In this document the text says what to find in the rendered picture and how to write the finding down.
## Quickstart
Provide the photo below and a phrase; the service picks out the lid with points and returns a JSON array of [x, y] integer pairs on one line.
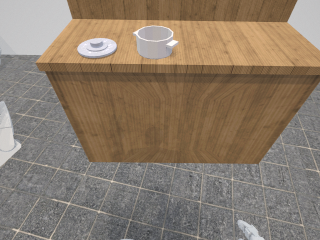
[[86, 50]]

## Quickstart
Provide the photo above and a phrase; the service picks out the table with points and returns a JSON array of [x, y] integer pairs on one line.
[[237, 77]]

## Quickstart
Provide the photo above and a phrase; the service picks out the pot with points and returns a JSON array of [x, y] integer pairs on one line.
[[155, 42]]

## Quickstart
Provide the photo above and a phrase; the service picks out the knob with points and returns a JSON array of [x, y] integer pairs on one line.
[[96, 42]]

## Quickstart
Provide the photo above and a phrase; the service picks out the robot left hand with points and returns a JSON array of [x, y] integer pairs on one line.
[[8, 145]]

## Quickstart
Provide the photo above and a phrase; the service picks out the robot right hand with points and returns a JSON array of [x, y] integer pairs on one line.
[[249, 230]]

